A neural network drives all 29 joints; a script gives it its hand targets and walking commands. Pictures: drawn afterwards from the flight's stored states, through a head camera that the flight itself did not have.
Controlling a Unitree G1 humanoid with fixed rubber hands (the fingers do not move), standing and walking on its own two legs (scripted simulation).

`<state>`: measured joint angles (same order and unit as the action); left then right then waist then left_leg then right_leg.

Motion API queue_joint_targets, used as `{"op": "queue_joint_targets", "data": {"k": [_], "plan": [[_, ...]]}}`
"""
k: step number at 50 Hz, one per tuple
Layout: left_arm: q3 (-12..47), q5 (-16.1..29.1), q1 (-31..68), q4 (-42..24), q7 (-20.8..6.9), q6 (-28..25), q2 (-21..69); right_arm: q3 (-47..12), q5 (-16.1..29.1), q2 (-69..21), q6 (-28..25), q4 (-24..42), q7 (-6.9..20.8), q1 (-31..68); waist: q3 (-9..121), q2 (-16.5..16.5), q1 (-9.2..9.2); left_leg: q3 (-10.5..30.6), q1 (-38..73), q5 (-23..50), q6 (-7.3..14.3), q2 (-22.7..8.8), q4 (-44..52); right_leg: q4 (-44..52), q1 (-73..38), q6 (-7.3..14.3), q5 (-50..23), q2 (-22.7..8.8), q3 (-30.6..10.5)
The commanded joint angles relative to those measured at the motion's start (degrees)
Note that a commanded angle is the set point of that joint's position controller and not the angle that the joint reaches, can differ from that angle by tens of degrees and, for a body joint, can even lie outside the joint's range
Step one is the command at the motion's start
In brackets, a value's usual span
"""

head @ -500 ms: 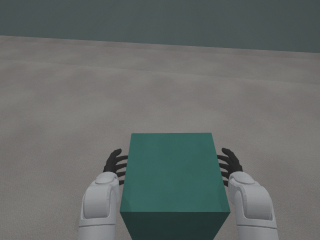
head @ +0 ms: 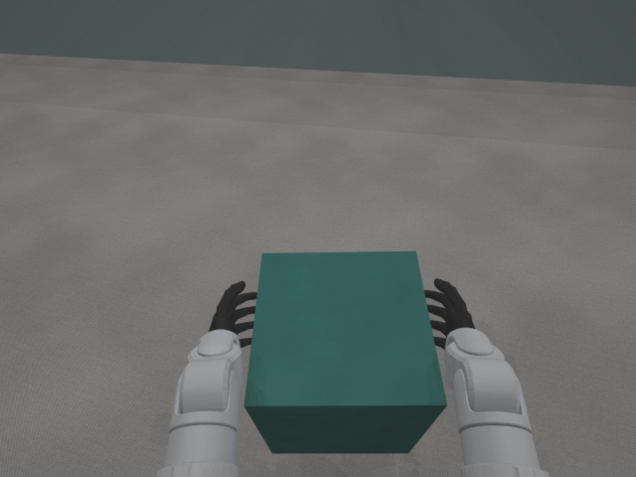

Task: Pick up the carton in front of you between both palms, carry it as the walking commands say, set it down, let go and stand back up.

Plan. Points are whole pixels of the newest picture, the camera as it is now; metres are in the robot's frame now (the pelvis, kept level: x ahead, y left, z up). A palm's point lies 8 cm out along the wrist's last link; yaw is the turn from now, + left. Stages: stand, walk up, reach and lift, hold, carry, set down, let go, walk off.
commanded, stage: carry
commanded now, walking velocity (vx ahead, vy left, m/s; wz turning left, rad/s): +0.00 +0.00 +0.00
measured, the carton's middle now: (339, 359) +0.30 +0.00 -0.04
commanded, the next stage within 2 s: hold in 0.08 s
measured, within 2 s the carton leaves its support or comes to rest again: neither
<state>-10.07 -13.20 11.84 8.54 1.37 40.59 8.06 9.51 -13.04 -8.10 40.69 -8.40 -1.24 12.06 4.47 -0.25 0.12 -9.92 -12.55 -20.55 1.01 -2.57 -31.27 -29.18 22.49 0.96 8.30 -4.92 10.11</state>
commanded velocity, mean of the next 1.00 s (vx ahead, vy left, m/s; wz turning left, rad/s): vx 0.00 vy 0.00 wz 0.00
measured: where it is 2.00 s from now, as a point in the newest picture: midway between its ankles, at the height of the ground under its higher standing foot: outside the picture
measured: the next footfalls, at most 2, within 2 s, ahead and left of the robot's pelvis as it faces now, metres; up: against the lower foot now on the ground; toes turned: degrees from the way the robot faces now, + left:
none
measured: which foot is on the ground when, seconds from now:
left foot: down 0.00-1.00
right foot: down 0.00-1.00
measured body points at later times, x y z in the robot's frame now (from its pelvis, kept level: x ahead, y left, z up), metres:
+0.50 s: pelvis -0.02 -0.02 +0.01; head -0.03 -0.04 +0.46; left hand +0.27 +0.17 +0.03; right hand +0.31 -0.13 +0.03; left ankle -0.04 +0.10 -0.73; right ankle +0.07 -0.13 -0.73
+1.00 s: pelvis -0.05 -0.03 -0.08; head +0.16 -0.01 +0.32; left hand +0.33 +0.18 -0.16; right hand +0.36 -0.13 -0.17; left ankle -0.04 +0.10 -0.73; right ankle +0.07 -0.13 -0.73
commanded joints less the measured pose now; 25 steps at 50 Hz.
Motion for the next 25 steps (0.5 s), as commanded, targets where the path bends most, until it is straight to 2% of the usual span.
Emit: {"op": "queue_joint_targets", "data": {"k": [1, 4, 5, 6, 7, 8, 9, 10, 11, 14, 17, 19, 22, 25], "plan": [[32.1, 13.7, 23.7, -4.0, -12.6, -0.6, 49.1, -31.7, 13.3, -49.7, -0.4, 3.3, 12.0, 22.7, 14.9, 0.3, 0.06, 5.7, -0.8, 12.1, 0.5, -6.5, 5.7, 1.4, -11.8, 0.6, -12.0, -5.1, -6.0], [32.3, 13.9, 24.3, -4.5, -12.6, -0.6, 49.1, -31.9, 13.5, -49.7, -0.4, 3.9, 12.0, 23.3, 14.1, 0.2, 0.03, 5.8, -1.4, 11.5, 0.6, -6.6, 6.0, 1.5, -11.4, 0.5, -11.1, -5.0, -6.0], [30.8, 13.1, 19.5, -2.7, -13.0, -1.3, 51.0, -31.4, 13.8, -50.8, -0.5, 5.3, 12.0, 17.0, 5.4, -6.1, -0.98, 15.7, -7.3, 25.9, 0.8, 4.4, 12.1, 2.0, -29.7, 1.8, -18.1, 10.9, -12.9], [29.2, 12.3, 20.7, -3.3, -12.3, -2.7, 48.1, -31.2, 13.5, -48.4, -1.5, 8.2, 11.6, 19.4, 9.2, -5.1, -0.84, 17.4, -5.3, 25.4, 0.7, 3.9, 12.3, 2.9, -34.4, 1.6, -17.9, 9.6, -15.5], [29.4, 11.3, 20.5, -3.8, -12.0, -3.2, 48.8, -32.1, 13.1, -48.5, -1.4, 8.8, 11.7, 21.4, 8.3, -3.0, -1.04, 16.8, -1.9, 25.0, 0.9, 4.7, 12.1, 3.5, -31.0, 0.8, -18.2, 10.2, -14.8], [29.4, 11.8, 21.8, -4.1, -11.8, -3.6, 48.9, -32.6, 13.1, -48.2, -1.6, 7.9, 11.6, 21.1, 8.2, -3.1, -1.31, 17.1, -3.0, 27.4, 0.5, 4.7, 11.8, 3.5, -33.3, 1.0, -20.2, 10.1, -15.0], [28.6, 11.4, 20.1, -2.8, -11.1, -3.8, 48.5, -31.9, 13.2, -47.1, -2.0, 8.5, 11.7, 21.4, 8.3, -4.0, -1.55, 17.0, -0.3, 25.2, 0.6, 5.0, 13.1, 3.7, -32.8, 0.6, -20.2, 9.9, -15.0], [29.0, 10.9, 20.1, -2.8, -10.9, -4.0, 47.9, -32.0, 13.3, -47.3, -2.2, 8.6, 11.8, 21.6, 7.5, -2.0, -1.22, 16.8, 2.7, 27.0, 0.6, 5.5, 12.8, 4.4, -29.1, -0.1, -18.9, 10.5, -14.5], [29.2, 11.4, 21.5, -3.0, -11.0, -4.2, 47.8, -32.9, 13.5, -47.9, -2.4, 8.3, 11.7, 22.1, 9.0, -1.3, -1.17, 16.7, 3.4, 27.9, 0.3, 5.7, 12.4, 4.8, -30.3, -0.2, -18.7, 10.8, -14.4], [29.9, 12.0, 22.8, -2.4, -11.5, -4.3, 47.9, -31.8, 12.2, -47.7, -2.6, 6.9, 11.4, 21.5, 7.8, -1.5, 0.02, 16.5, 4.4, 23.0, -0.1, 5.6, 13.6, 5.7, -29.1, -0.5, -14.2, 11.1, -13.6], [30.2, 12.3, 26.2, -1.1, -12.6, -4.4, 48.6, -30.6, 11.3, -48.7, -2.6, 3.9, 11.6, 22.4, 5.6, -1.7, 0.92, 16.4, 0.7, 15.9, -0.2, 5.5, 14.7, 6.2, -30.2, -0.4, -9.6, 11.1, -13.2], [29.0, 11.7, 30.2, 1.6, -13.6, -4.9, 48.4, -28.0, 10.0, -49.5, -2.8, 0.9, 11.6, 24.9, 3.3, -1.6, 1.80, 16.2, -3.1, 9.6, 0.4, 5.4, 15.2, 5.9, -30.9, -0.4, -6.4, 10.9, -13.2], [24.8, 9.3, 37.0, 9.0, -15.3, -6.7, 48.6, -23.7, 8.2, -51.6, -3.7, -5.6, 12.3, 31.3, 0.5, -2.0, 2.12, 15.8, -8.1, -0.9, 1.6, 5.4, 15.2, 5.3, -29.8, -0.7, 1.8, 10.4, -12.9], [17.5, 5.3, 43.7, 18.3, -16.9, -10.0, 49.3, -18.6, 5.9, -54.2, -5.8, -13.9, 13.2, 38.9, 0.6, -0.6, 1.44, 15.0, -11.4, -4.6, 2.5, 6.2, 12.1, 4.8, -27.9, -1.0, 8.1, 9.8, -13.6]]}}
